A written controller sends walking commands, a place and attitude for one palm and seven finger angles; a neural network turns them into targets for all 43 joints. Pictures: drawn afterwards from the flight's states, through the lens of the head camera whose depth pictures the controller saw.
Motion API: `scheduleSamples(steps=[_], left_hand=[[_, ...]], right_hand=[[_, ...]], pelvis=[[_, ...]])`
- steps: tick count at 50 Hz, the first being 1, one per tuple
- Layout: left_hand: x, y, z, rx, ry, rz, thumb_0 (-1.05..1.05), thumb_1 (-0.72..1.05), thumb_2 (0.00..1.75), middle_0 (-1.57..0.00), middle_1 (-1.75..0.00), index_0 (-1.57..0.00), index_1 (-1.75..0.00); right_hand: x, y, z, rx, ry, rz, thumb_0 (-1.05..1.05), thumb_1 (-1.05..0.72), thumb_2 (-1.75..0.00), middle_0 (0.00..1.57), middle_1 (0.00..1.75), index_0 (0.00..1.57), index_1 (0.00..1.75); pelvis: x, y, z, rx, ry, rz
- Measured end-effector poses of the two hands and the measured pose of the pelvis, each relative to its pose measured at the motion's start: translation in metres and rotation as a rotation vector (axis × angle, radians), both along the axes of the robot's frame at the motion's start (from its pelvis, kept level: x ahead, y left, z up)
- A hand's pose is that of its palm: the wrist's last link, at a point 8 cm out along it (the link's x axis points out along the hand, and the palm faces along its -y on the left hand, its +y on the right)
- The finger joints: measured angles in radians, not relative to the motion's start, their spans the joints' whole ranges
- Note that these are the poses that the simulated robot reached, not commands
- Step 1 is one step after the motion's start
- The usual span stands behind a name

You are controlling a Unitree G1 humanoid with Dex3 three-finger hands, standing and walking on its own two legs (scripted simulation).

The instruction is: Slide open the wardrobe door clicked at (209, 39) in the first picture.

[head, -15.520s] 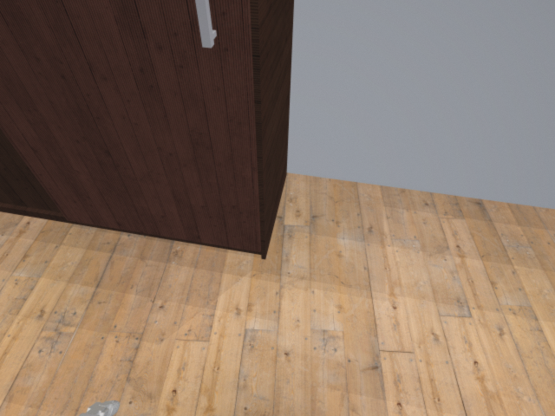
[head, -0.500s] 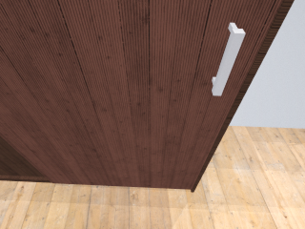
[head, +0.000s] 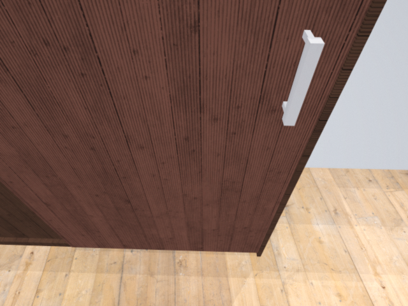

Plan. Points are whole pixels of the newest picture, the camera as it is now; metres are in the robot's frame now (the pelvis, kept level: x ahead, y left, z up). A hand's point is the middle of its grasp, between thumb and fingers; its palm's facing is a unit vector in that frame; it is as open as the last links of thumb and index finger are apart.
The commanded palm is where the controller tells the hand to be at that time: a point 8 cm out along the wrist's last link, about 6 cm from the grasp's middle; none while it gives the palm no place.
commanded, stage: look again from close up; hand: right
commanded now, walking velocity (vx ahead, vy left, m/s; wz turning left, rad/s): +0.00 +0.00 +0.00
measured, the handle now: (297, 81) +0.46 -0.14 +0.23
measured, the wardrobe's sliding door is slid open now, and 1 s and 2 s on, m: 0.00 0.00 0.00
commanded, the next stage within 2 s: raise the hand with hooked fingers in 0.34 s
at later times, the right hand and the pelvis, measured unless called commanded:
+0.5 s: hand out of the picture +0.03 -0.19 -0.16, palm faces +0.13 +0.97 -0.19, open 7.4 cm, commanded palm +0.09 -0.23 -0.06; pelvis -0.01 +0.00 +0.00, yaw +0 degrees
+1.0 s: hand out of the picture +0.13 -0.22 +0.03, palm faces +0.22 +0.97 -0.07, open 9.4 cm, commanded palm +0.13 -0.26 +0.04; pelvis -0.03 +0.01 -0.04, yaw -4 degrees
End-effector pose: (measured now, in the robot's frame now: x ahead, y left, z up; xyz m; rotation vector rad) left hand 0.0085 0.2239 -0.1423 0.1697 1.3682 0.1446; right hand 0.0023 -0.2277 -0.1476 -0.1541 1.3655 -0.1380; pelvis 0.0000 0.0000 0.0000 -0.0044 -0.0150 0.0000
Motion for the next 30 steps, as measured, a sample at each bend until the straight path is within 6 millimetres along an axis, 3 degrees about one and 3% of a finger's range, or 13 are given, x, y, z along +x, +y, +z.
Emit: scheduleSamples(steps=[23, 25, 27, 30], left_hand=[[-0.011, -0.004, 0.000, -0.005, 0.022, 0.002, 0.00, 0.92, 0.90, -0.20, -0.30, -0.20, -0.29], [-0.002, -0.001, 0.003, 0.016, -0.073, 0.002, 0.01, 0.92, 0.90, -0.20, -0.30, -0.20, -0.29], [0.016, 0.003, 0.008, 0.036, -0.218, -0.017, 0.01, 0.92, 0.90, -0.20, -0.30, -0.20, -0.29], [0.051, 0.008, 0.016, 0.039, -0.427, -0.024, 0.01, 0.92, 0.90, -0.20, -0.30, -0.20, -0.29]], right_hand=[[-0.011, 0.001, -0.001, 0.002, 0.012, -0.004, 0.00, -0.90, -0.90, 0.20, 0.30, 0.20, 0.30], [0.017, -0.006, 0.017, -0.007, -0.152, -0.098, 0.01, -0.91, -0.90, 0.21, 0.30, 0.20, 0.30], [0.064, -0.018, 0.058, -0.070, -0.467, -0.107, 0.02, -0.91, -0.89, 0.21, 0.31, 0.20, 0.31], [0.129, -0.021, 0.129, -0.093, -0.879, -0.085, 0.02, -0.88, -0.88, 0.21, 0.33, 0.20, 0.32]], pelvis=[[-0.006, -0.002, 0.000, 0.007, 0.006, -0.005], [-0.009, -0.004, -0.002, 0.006, -0.006, -0.004], [-0.011, -0.005, -0.004, -0.003, -0.006, -0.008], [-0.015, -0.008, -0.008, -0.003, -0.003, -0.030]])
